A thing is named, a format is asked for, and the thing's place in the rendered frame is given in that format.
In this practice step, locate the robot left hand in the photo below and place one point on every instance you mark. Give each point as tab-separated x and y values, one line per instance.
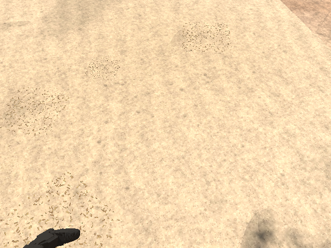
52	238

